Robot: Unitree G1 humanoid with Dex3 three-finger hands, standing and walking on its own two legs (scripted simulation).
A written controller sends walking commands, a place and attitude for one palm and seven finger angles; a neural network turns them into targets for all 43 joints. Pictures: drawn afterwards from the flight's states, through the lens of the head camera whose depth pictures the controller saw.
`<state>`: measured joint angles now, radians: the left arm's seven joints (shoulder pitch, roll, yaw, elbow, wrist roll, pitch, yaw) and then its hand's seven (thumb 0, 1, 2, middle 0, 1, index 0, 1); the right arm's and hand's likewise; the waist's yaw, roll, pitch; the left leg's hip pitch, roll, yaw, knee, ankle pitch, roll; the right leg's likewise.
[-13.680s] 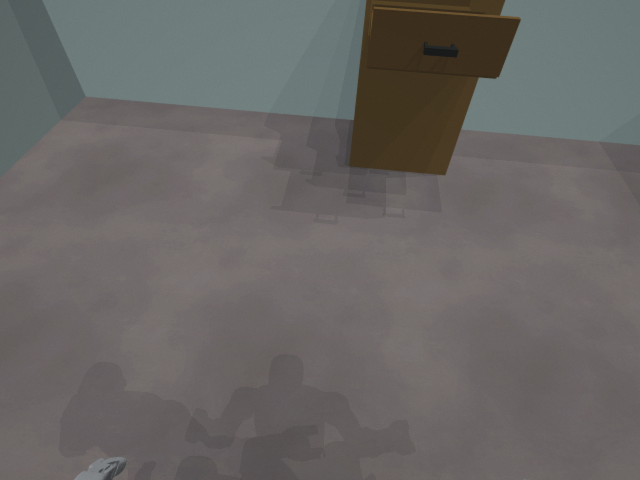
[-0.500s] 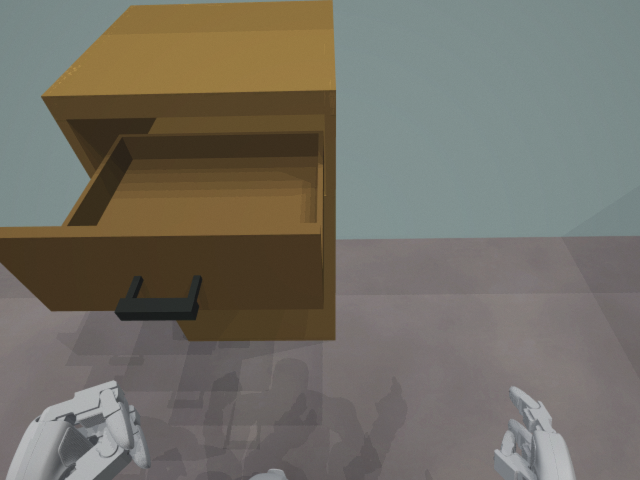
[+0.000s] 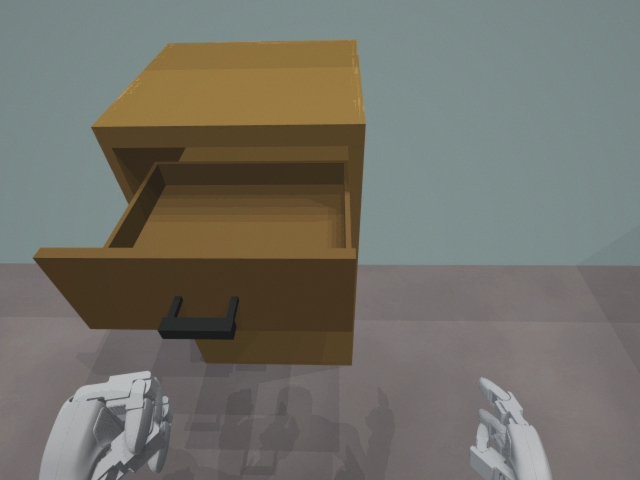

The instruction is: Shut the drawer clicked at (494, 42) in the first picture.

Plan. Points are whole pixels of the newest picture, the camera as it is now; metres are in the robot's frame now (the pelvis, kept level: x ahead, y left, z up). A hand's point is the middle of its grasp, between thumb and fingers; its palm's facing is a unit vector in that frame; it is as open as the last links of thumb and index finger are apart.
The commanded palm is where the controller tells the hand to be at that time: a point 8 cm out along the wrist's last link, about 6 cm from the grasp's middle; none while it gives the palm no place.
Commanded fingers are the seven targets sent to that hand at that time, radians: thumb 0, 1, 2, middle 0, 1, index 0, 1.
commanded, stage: raise the hand and make a fist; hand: left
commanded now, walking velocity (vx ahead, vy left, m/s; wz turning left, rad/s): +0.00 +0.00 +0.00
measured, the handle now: (201, 315) +0.34 +0.21 +0.01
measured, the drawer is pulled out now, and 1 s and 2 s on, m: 0.28 0.28 0.28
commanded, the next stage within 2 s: bring the fist close to the handle in 0.26 s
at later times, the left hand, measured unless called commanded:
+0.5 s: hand (158, 440) +0.15 +0.17 +0.09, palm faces +0.04 -1.00 +0.01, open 3.3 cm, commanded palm +0.11 +0.23 +0.09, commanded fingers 0.00 0.90 0.90 -1.40 -1.60 -1.40 -1.60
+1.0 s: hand (193, 404) +0.20 +0.17 +0.04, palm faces +0.06 -1.00 -0.01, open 3.3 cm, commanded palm +0.17 +0.22 +0.04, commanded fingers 0.00 0.90 0.90 -1.40 -1.60 -1.40 -1.60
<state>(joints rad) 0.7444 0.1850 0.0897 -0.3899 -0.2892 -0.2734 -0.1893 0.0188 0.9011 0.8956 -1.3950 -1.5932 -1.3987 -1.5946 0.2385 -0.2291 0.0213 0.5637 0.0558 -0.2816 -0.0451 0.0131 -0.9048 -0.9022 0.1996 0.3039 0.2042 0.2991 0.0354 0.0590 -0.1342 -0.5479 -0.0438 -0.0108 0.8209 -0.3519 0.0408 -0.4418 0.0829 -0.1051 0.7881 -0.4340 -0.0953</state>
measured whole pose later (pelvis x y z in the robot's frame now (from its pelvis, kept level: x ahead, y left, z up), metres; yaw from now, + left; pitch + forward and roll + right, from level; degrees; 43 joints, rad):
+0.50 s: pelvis +0.00 +0.03 -0.01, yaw +0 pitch +6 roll -2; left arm 0.81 0.17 -0.03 -0.47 -0.21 -0.23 -0.10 0.02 0.90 0.90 -1.40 -1.60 -1.40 -1.60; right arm 0.24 -0.22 0.02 0.48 0.04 -0.20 -0.01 0.01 -0.91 -0.90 0.20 0.30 0.20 0.30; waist 0.02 0.05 -0.14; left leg -0.61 -0.07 0.01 0.89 -0.39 0.09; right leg -0.50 0.06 -0.09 0.86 -0.47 -0.06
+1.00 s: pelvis +0.00 +0.03 -0.03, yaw -1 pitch +11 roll -2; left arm 0.60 0.17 -0.02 -0.28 -0.17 -0.30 0.01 0.02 0.90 0.90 -1.40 -1.60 -1.40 -1.60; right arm 0.28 -0.24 0.03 0.46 0.02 -0.12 0.00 0.01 -0.91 -0.90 0.20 0.30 0.20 0.30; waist -0.02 0.04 -0.15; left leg -0.79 -0.04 0.02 1.03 -0.44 0.08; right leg -0.68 0.07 -0.09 0.99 -0.52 -0.07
